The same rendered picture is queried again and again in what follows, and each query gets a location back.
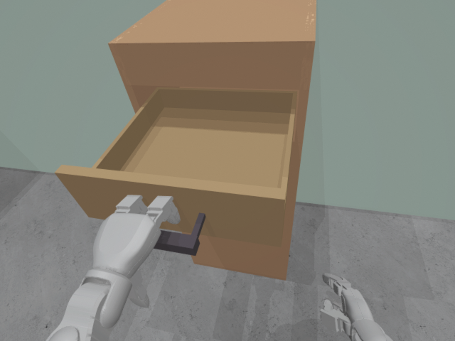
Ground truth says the robot right hand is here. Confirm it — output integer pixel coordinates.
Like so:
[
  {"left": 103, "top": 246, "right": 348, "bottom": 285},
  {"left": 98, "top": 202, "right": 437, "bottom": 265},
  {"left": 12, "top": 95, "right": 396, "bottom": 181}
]
[{"left": 321, "top": 273, "right": 374, "bottom": 338}]

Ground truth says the drawer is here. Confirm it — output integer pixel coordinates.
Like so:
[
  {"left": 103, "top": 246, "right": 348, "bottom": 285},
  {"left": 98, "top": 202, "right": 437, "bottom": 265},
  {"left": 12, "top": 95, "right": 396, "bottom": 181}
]
[{"left": 55, "top": 87, "right": 297, "bottom": 247}]

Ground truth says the handle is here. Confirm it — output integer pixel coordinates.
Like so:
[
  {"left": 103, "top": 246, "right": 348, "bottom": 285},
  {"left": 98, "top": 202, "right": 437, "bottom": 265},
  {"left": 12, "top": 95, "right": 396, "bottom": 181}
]
[{"left": 154, "top": 213, "right": 205, "bottom": 256}]

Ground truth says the left robot forearm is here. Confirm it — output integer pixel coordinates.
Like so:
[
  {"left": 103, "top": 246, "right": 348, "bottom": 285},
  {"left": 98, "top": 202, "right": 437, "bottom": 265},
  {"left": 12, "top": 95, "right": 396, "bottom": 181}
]
[{"left": 46, "top": 269, "right": 132, "bottom": 341}]

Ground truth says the right robot forearm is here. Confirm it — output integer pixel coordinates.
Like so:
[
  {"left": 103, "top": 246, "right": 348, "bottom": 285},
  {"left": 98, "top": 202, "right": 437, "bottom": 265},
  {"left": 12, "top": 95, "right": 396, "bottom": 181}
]
[{"left": 350, "top": 319, "right": 393, "bottom": 341}]

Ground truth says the robot left hand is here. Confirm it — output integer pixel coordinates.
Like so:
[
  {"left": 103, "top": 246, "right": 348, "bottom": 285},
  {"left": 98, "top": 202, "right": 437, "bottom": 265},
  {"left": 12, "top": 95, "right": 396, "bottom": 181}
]
[{"left": 92, "top": 195, "right": 181, "bottom": 308}]

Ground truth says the cabinet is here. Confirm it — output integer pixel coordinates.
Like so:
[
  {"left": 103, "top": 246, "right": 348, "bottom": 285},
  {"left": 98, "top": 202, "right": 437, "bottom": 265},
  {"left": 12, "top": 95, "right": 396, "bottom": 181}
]
[{"left": 108, "top": 0, "right": 316, "bottom": 280}]

